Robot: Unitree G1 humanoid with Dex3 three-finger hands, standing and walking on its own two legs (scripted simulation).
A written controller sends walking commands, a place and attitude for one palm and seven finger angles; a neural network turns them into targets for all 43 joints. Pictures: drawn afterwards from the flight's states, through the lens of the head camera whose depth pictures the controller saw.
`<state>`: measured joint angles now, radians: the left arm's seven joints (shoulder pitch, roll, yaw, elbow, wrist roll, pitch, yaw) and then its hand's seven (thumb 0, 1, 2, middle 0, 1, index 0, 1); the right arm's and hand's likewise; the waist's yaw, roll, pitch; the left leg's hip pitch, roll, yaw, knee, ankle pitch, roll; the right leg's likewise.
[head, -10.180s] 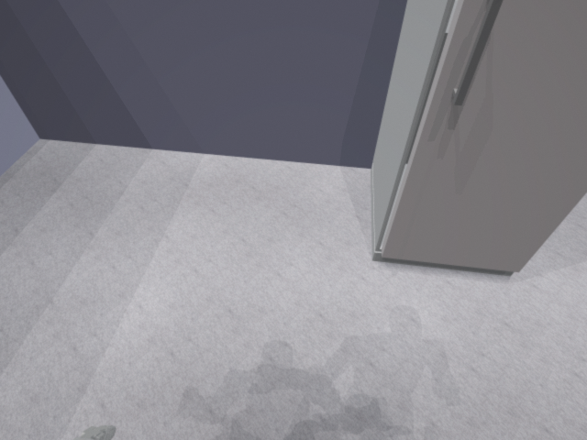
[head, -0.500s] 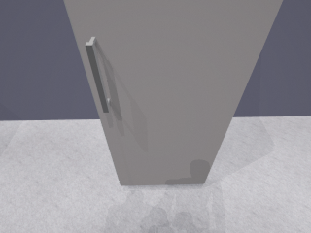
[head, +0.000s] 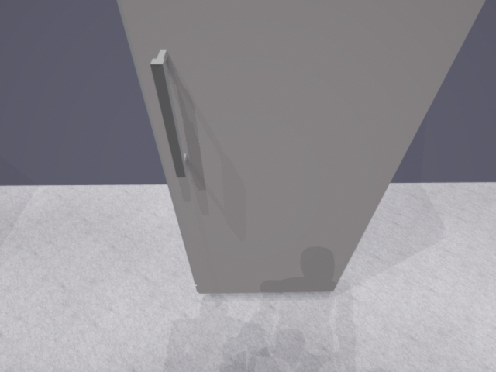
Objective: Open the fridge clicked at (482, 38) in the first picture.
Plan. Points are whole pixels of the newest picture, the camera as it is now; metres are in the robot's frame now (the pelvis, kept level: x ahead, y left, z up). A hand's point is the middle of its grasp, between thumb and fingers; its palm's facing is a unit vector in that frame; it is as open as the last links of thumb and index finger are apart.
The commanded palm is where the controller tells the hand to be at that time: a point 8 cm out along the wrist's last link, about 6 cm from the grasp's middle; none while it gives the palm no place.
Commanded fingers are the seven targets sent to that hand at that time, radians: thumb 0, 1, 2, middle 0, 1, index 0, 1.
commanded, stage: come to a stop and stand still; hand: left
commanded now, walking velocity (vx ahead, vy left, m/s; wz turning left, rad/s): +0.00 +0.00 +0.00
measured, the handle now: (173, 120) +0.50 +0.16 +0.16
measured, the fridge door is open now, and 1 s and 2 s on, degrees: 0 0 0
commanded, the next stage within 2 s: look again from close up in 0.32 s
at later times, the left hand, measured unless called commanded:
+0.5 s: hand out of the picture +0.02 +0.22 -0.17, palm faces -0.02 -0.97 -0.25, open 7.4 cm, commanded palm none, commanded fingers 0.00 0.90 0.90 -0.20 -0.30 -0.20 -0.30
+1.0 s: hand out of the picture +0.03 +0.20 -0.16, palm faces -0.03 -0.97 -0.25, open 7.4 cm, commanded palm none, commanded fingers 0.00 0.90 0.90 -0.20 -0.30 -0.20 -0.30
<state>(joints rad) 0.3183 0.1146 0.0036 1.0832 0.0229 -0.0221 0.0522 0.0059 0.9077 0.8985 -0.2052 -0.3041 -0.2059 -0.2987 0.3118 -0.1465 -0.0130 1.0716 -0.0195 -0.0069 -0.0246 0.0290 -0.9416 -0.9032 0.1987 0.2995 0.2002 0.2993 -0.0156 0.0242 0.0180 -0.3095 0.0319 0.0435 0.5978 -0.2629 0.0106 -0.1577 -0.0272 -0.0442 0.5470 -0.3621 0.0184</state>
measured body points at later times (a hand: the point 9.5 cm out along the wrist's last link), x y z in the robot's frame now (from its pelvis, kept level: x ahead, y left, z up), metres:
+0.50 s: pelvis +0.00 +0.02 +0.01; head +0.01 +0.02 +0.46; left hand +0.02 +0.27 -0.15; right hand +0.05 -0.23 -0.14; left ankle +0.04 +0.11 -0.73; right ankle -0.04 -0.13 -0.73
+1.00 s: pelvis +0.00 +0.00 +0.01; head +0.01 +0.01 +0.46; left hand +0.03 +0.26 -0.14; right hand +0.04 -0.25 -0.14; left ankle +0.04 +0.11 -0.73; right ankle -0.04 -0.13 -0.73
